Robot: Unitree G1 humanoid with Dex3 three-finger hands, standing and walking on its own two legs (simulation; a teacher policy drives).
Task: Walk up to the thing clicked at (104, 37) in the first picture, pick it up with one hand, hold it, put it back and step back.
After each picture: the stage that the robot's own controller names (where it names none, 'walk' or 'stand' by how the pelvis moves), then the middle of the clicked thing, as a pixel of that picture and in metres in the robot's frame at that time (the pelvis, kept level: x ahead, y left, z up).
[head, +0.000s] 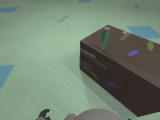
stand; (103, 39) +0.83 -0.13 +0.00
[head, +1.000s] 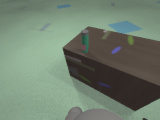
walk; (85, 42) +0.76 +0.10 +0.01
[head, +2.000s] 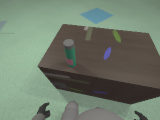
stand; (70, 54) +0.46 +0.18 +0.02
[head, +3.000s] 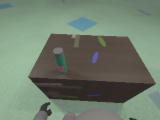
stand; (61, 62) +0.44 +0.23 +0.00
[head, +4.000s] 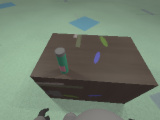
stand; (62, 62) +0.44 +0.23 +0.00
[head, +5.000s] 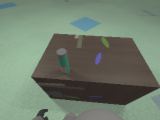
stand; (64, 62) +0.44 +0.22 +0.00
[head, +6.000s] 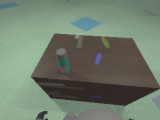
stand; (63, 63) +0.43 +0.22 +0.00
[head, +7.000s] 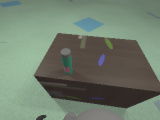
rise first; (67, 63) +0.43 +0.19 +0.00
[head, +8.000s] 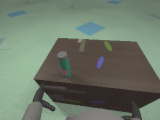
rise first; (64, 65) +0.42 +0.23 +0.01
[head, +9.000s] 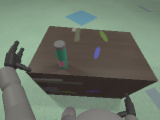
go down; (61, 56) +0.46 +0.20 +0.03
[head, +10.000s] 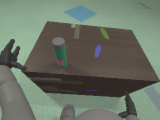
go down; (60, 55) +0.45 +0.20 +0.05
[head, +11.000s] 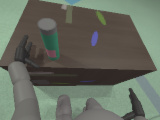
close in; (51, 43) +0.45 +0.21 +0.10
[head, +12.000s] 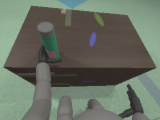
close; (50, 45) +0.46 +0.21 +0.09
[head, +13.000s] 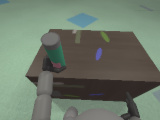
lift; (56, 56) +0.34 +0.19 +0.19
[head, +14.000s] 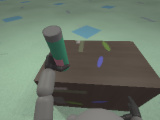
hold; (59, 53) +0.31 +0.17 +0.26
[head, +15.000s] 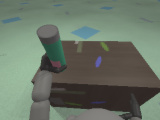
hold; (55, 53) +0.29 +0.17 +0.28
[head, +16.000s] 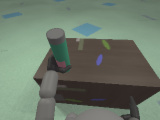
hold; (61, 54) +0.31 +0.16 +0.24
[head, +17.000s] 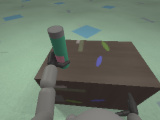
crouch; (60, 50) +0.36 +0.18 +0.24
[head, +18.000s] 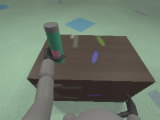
crouch; (56, 45) +0.43 +0.21 +0.19
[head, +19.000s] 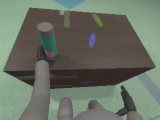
lower; (49, 45) +0.47 +0.21 +0.09
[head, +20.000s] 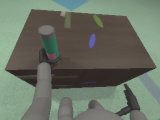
lower; (51, 48) +0.45 +0.21 +0.09
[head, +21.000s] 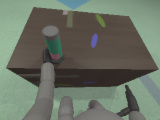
lower; (55, 48) +0.45 +0.19 +0.09
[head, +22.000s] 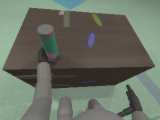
lower; (50, 47) +0.45 +0.21 +0.10
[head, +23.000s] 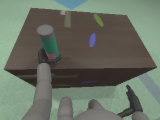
open; (50, 47) +0.45 +0.21 +0.10
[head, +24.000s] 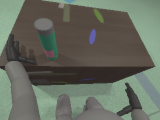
rise; (49, 44) +0.45 +0.21 +0.10
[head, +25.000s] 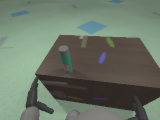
sink last; (66, 60) +0.45 +0.21 +0.05
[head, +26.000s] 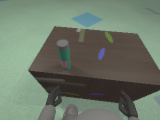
stand; (64, 56) +0.44 +0.20 +0.06
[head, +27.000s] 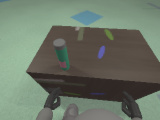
stand; (62, 56) +0.43 +0.21 +0.08
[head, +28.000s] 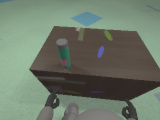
stand; (64, 55) +0.45 +0.20 +0.06
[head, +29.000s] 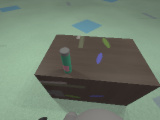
stand; (66, 61) +0.46 +0.21 +0.00
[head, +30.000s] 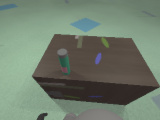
stand; (64, 63) +0.44 +0.21 +0.00
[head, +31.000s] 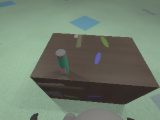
stand; (63, 63) +0.42 +0.22 +0.00
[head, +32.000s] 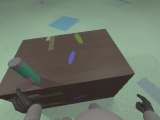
walk; (27, 72) +0.36 +0.40 +0.04
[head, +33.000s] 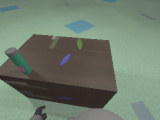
stand; (20, 62) +0.43 +0.55 +0.01
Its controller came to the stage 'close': yes
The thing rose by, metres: 0.25
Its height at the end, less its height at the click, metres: +0.00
